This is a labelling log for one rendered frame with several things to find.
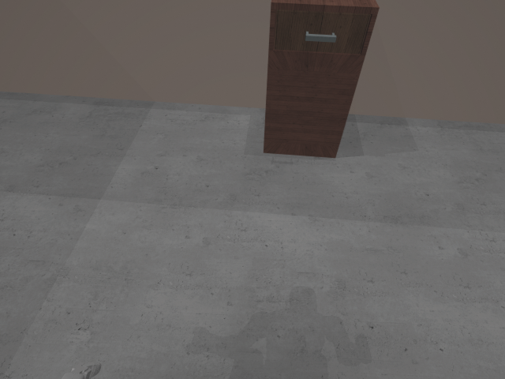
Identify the left robot hand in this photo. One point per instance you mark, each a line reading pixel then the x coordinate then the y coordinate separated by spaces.
pixel 83 371

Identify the drawer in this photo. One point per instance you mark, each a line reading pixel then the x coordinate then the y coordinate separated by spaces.
pixel 292 25

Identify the handle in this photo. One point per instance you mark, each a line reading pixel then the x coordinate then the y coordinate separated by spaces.
pixel 320 38

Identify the cabinet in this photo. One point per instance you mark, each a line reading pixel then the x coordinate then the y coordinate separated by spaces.
pixel 309 93

